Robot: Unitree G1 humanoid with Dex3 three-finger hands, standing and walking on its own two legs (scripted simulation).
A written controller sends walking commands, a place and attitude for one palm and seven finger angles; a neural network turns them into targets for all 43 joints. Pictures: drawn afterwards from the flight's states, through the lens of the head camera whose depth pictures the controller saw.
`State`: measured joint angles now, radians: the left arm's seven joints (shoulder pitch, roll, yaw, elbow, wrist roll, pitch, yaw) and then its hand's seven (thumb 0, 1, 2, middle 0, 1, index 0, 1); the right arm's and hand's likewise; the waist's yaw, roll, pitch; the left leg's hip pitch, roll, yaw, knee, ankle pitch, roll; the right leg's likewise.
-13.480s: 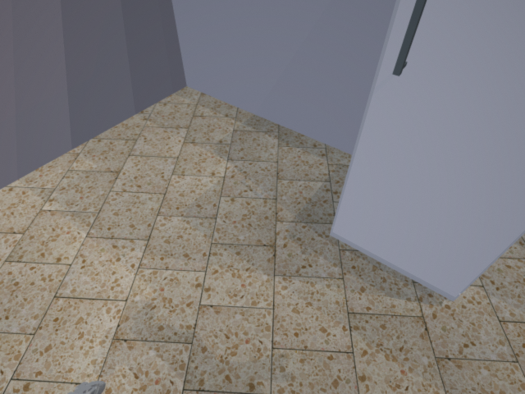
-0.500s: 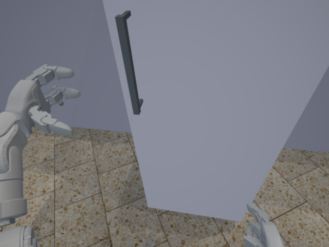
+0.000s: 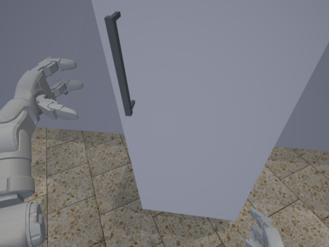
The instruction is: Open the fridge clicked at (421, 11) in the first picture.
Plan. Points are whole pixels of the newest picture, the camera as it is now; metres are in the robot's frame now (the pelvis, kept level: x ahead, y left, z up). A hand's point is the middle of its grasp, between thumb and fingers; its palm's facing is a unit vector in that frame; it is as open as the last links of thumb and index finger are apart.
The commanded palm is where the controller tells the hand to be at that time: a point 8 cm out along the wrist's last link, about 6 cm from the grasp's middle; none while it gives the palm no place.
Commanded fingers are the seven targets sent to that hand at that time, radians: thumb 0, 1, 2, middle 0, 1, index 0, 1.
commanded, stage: move the hooked fingers beside the handle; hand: left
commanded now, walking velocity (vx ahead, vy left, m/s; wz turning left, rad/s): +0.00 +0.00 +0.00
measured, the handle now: (123, 70) +0.48 +0.15 +0.23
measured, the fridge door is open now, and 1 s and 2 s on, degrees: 0 0 0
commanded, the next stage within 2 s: feel for the door with the fingertips in 1.30 s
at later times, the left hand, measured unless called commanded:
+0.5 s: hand (91, 81) +0.41 +0.21 +0.24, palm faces -0.02 -1.00 -0.03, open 14.0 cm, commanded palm +0.39 +0.26 +0.24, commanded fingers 0.00 -0.50 0.30 -0.30 -1.20 -0.30 -1.20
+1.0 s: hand (84, 82) +0.41 +0.22 +0.24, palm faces -0.01 -1.00 -0.04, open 14.0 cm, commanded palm +0.39 +0.26 +0.23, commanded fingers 0.00 -0.50 0.30 -0.30 -1.20 -0.30 -1.20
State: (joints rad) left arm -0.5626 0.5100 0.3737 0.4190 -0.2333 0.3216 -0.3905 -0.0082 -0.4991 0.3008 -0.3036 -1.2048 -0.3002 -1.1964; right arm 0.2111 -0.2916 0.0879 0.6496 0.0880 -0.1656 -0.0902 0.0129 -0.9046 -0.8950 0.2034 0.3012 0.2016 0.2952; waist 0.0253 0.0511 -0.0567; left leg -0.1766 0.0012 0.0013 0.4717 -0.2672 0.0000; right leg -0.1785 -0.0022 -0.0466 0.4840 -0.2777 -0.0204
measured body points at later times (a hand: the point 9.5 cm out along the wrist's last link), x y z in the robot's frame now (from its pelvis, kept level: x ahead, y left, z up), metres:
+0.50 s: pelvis +0.00 +0.01 +0.00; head -0.02 -0.01 +0.45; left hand +0.41 +0.26 +0.24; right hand +0.13 -0.24 -0.10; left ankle -0.01 +0.12 -0.74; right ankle -0.01 -0.10 -0.74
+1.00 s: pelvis +0.01 +0.01 +0.00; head -0.01 +0.00 +0.45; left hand +0.40 +0.28 +0.24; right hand +0.14 -0.24 -0.09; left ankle -0.01 +0.12 -0.74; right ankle -0.01 -0.10 -0.74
